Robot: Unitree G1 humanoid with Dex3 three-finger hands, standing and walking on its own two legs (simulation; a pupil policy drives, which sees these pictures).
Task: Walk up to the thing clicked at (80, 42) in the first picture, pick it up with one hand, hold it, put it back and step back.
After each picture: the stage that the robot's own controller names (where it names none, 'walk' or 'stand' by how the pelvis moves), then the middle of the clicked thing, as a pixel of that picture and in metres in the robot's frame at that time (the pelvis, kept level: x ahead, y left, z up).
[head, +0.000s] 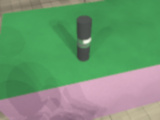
stand; (83, 40) +0.62 +0.03 -0.04
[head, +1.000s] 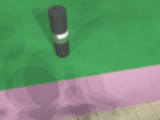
rise first; (60, 35) +0.56 +0.13 +0.00
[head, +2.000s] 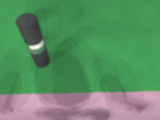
rise first; (35, 44) +0.48 +0.22 +0.00
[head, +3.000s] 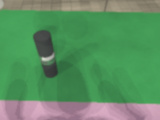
stand; (47, 56) +0.50 +0.20 -0.04
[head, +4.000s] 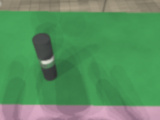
stand; (46, 59) +0.48 +0.19 -0.04
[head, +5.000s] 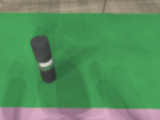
stand; (45, 62) +0.47 +0.20 -0.04
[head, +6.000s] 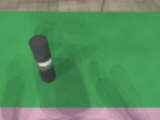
stand; (44, 61) +0.47 +0.20 -0.04
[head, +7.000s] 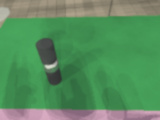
rise first; (50, 64) +0.47 +0.20 -0.04
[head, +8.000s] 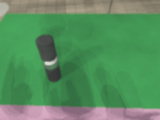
go down; (50, 60) +0.48 +0.20 -0.04
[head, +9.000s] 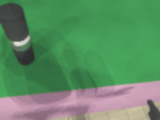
go down; (19, 39) +0.49 +0.19 +0.01
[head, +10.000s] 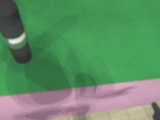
go down; (15, 37) +0.49 +0.20 +0.03
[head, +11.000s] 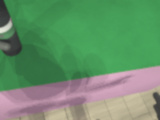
close in; (1, 26) +0.49 +0.21 +0.06
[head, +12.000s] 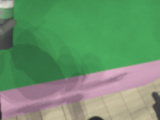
close; (0, 8) +0.56 +0.18 +0.07
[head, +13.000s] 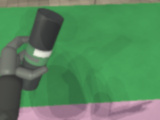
lift; (37, 53) +0.37 +0.15 +0.14
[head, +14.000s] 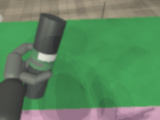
hold; (42, 59) +0.33 +0.14 +0.17
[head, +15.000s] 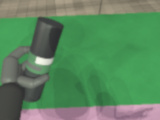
hold; (39, 62) +0.33 +0.15 +0.15
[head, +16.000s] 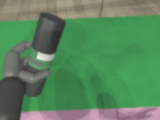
crouch; (41, 57) +0.34 +0.14 +0.16
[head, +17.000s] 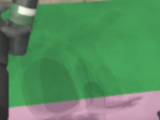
crouch; (22, 15) +0.49 +0.17 +0.18
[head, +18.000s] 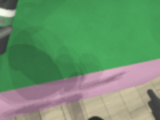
lower; (0, 14) +0.53 +0.18 +0.06
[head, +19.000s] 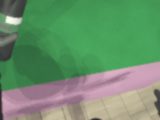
lower; (7, 22) +0.52 +0.17 +0.06
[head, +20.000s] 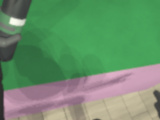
lower; (11, 23) +0.51 +0.17 +0.06
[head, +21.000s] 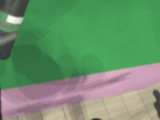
lower; (8, 21) +0.52 +0.17 +0.06
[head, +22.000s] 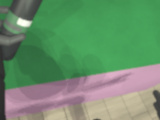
loosen; (17, 23) +0.51 +0.16 +0.05
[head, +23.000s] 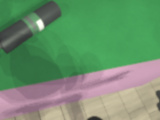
withdraw; (30, 25) +0.56 +0.11 -0.03
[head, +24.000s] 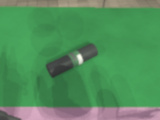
sink last; (72, 59) +0.52 +0.09 -0.08
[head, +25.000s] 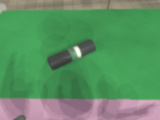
stand; (72, 54) +0.58 +0.11 -0.08
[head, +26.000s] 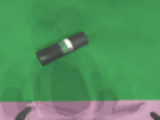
stand; (63, 48) +0.57 +0.13 -0.06
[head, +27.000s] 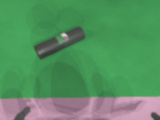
stand; (60, 42) +0.60 +0.14 -0.06
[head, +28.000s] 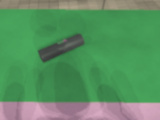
stand; (61, 47) +0.63 +0.15 -0.11
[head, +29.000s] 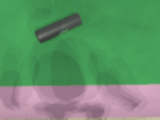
walk; (59, 27) +0.69 +0.15 -0.11
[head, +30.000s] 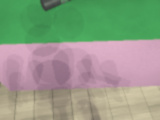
walk; out of the picture +0.94 +0.19 -0.10
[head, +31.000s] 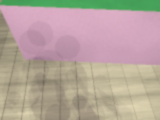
stand; out of the picture +1.31 +0.11 -0.11
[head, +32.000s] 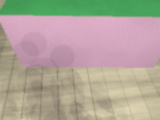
stand; out of the picture +1.34 +0.18 -0.13
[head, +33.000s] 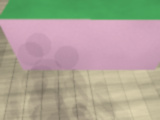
stand; out of the picture +1.36 +0.18 -0.13
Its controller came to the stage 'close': yes
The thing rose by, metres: 0.20
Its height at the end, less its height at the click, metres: -0.09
